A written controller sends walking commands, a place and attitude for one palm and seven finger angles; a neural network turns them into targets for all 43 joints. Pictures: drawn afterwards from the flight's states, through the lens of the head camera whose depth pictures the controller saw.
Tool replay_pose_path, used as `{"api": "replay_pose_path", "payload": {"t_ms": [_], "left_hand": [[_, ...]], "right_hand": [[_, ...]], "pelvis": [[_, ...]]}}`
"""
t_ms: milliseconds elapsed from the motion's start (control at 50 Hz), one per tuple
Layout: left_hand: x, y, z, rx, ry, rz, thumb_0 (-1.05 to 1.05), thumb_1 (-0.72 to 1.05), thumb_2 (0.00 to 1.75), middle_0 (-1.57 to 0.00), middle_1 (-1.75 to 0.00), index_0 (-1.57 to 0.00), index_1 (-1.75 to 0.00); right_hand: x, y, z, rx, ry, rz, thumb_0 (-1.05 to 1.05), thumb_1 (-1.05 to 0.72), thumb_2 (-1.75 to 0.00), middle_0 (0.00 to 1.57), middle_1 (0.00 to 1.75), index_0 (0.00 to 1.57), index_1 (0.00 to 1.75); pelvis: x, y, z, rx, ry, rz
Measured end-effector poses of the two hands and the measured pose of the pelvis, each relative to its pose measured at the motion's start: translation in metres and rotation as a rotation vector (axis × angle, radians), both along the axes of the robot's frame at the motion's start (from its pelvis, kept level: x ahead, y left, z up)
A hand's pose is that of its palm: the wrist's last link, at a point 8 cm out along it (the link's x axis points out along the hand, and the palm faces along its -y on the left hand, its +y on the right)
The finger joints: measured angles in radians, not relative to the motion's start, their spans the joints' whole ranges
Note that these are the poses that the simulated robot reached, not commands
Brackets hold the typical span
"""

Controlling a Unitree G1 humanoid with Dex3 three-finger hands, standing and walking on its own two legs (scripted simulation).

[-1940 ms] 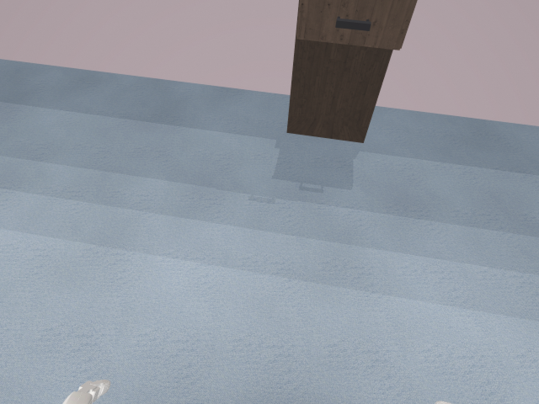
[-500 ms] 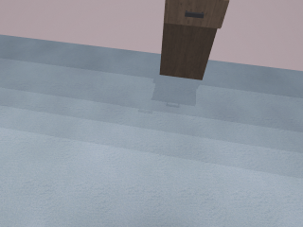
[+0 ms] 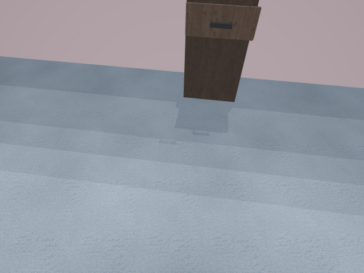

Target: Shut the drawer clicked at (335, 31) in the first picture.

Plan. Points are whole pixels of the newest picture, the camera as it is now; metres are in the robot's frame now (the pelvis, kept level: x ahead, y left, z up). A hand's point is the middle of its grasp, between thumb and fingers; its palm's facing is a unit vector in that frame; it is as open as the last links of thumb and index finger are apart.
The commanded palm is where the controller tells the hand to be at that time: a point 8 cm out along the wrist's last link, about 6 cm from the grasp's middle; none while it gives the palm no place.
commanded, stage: walk to a spot facing it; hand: left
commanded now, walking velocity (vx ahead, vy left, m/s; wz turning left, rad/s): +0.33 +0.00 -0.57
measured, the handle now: (221, 23) +1.43 -0.12 +0.01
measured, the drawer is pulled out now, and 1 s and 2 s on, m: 0.27 0.27 0.27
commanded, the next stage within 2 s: turn to face it in 1.84 s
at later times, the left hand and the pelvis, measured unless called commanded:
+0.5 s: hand out of the picture +0.11 +0.12 -0.16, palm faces -0.12 -0.98 -0.17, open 7.3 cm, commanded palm none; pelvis +0.15 -0.05 +0.00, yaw -12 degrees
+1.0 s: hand (161, 160) +0.52 +0.12 -0.17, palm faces -0.34 -0.93 -0.16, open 7.3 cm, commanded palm none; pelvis +0.38 -0.03 +0.01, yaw -23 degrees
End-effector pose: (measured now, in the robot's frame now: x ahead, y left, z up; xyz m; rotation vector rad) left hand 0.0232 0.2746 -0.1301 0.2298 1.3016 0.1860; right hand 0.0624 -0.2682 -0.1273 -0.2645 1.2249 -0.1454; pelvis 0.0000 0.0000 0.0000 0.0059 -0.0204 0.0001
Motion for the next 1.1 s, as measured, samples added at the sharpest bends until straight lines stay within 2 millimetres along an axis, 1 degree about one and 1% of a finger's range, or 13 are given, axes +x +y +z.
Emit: {"api": "replay_pose_path", "payload": {"t_ms": [80,180,240,300,420,500,600,680,740,820,920,1000,1100], "left_hand": [[0.002,-0.022,-0.007,-0.033,0.07,-0.025,0.0,0.91,0.9,-0.2,-0.3,-0.2,-0.3],[0.034,-0.056,-0.014,-0.045,0.051,-0.062,0.0,0.91,0.9,-0.2,-0.3,-0.2,-0.3],[0.044,-0.072,-0.013,-0.047,0.023,-0.036,0.0,0.91,0.9,-0.2,-0.3,-0.2,-0.3],[0.048,-0.087,-0.007,-0.062,0.062,-0.041,0.0,0.91,0.9,-0.2,-0.3,-0.2,-0.3],[0.067,-0.105,0.001,-0.094,0.162,-0.088,0.0,0.91,0.9,-0.2,-0.3,-0.2,-0.3],[0.094,-0.104,-0.001,-0.095,0.185,-0.092,0.0,0.91,0.9,-0.2,-0.3,-0.2,-0.3],[0.14,-0.094,-0.012,-0.092,0.204,-0.085,0.0,0.91,0.9,-0.2,-0.3,-0.2,-0.3],[0.188,-0.076,-0.032,-0.097,0.241,-0.105,0.0,0.91,0.9,-0.2,-0.3,-0.2,-0.3],[0.242,-0.066,-0.038,-0.096,0.229,-0.154,0.0,0.91,0.9,-0.2,-0.3,-0.2,-0.3],[0.335,-0.064,-0.029,-0.096,0.12,-0.243,0.0,0.91,0.9,-0.2,-0.3,-0.2,-0.3],[0.445,-0.082,-0.015,-0.109,-0.03,-0.325,0.0,0.91,0.9,-0.19,-0.3,-0.2,-0.3],[0.51,-0.109,-0.008,-0.129,-0.086,-0.384,0.0,0.92,0.9,-0.19,-0.3,-0.19,-0.3],[0.576,-0.158,-0.008,-0.152,-0.094,-0.48,0.0,0.92,0.9,-0.19,-0.3,-0.19,-0.3]], "right_hand": [[-0.021,-0.001,-0.013,0.039,0.033,-0.085,0.0,-0.91,-0.9,0.2,0.3,0.2,0.3],[-0.048,-0.016,-0.036,0.069,0.141,-0.164,0.0,-0.91,-0.9,0.2,0.3,0.2,0.3],[-0.041,-0.023,-0.032,0.076,0.192,-0.171,0.01,-0.91,-0.9,0.2,0.3,0.2,0.3],[-0.011,-0.029,-0.02,0.079,0.146,-0.185,0.01,-0.91,-0.9,0.2,0.3,0.2,0.3],[0.073,-0.034,-0.005,0.089,-0.028,-0.222,0.01,-0.91,-0.9,0.2,0.3,0.2,0.3],[0.13,-0.029,-0.003,0.102,-0.095,-0.219,0.01,-0.91,-0.9,0.2,0.3,0.2,0.3],[0.207,-0.014,-0.004,0.113,-0.141,-0.189,0.01,-0.91,-0.9,0.2,0.3,0.2,0.3],[0.264,-0.001,-0.01,0.088,-0.203,-0.195,0.01,-0.91,-0.9,0.2,0.3,0.2,0.3],[0.273,0.005,-0.006,0.07,-0.211,-0.246,0.0,-0.91,-0.9,0.2,0.3,0.2,0.3],[0.252,0.012,0.002,0.046,-0.136,-0.367,-0.01,-0.92,-0.9,0.2,0.3,0.2,0.3],[0.214,0.012,0.009,0.009,0.016,-0.475,-0.02,-0.95,-0.9,0.2,0.3,0.2,0.3],[0.192,0.026,0.008,0.038,0.139,-0.55,-0.01,-0.94,-0.9,0.2,0.3,0.2,0.3],[0.183,0.049,0.004,0.114,0.255,-0.642,0.0,-0.93,-0.9,0.2,0.3,0.2,0.3]], "pelvis": [[0.016,-0.01,-0.005,0.014,0.005,-0.059],[0.04,-0.032,-0.018,0.004,-0.001,-0.094],[0.056,-0.043,-0.014,-0.002,-0.003,-0.101],[0.073,-0.05,-0.004,0.004,0.004,-0.131],[0.114,-0.053,0.005,0.005,0.027,-0.191],[0.148,-0.05,0.004,-0.006,0.032,-0.212],[0.201,-0.041,-0.005,-0.021,0.037,-0.235],[0.251,-0.03,-0.021,-0.024,0.033,-0.261],[0.279,-0.025,-0.02,-0.015,0.013,-0.305],[0.312,-0.022,-0.006,-0.018,0.001,-0.339],[0.352,-0.024,0.004,-0.014,0.006,-0.375],[0.383,-0.033,0.006,-0.008,0.007,-0.401],[0.422,-0.054,0.003,-0.009,0.006,-0.435]]}}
